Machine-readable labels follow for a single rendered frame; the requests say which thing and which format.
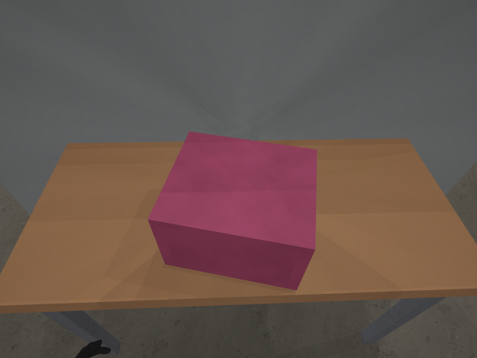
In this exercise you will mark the carton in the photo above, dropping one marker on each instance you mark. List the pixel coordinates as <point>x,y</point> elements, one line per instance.
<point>239,208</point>

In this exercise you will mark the table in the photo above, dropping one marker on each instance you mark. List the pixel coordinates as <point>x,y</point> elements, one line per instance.
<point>384,230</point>

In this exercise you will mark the left robot hand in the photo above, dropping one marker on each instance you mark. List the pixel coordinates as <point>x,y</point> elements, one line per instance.
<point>92,349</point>

